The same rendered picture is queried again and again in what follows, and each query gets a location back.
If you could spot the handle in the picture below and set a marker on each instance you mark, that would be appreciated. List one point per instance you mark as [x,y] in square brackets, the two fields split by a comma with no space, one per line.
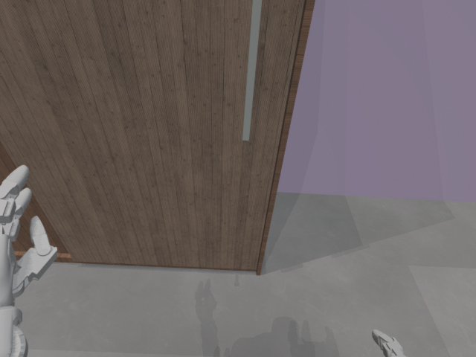
[252,60]

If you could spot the robot right hand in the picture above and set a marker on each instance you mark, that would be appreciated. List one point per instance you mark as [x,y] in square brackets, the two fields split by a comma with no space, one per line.
[390,346]

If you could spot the left robot forearm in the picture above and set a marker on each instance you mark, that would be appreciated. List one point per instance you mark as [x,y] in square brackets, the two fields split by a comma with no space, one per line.
[12,340]

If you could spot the wardrobe door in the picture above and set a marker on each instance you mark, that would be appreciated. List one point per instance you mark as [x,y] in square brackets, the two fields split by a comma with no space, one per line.
[129,116]
[23,242]

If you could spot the robot left hand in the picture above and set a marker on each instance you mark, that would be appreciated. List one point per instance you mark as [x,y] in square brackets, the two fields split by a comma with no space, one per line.
[35,262]

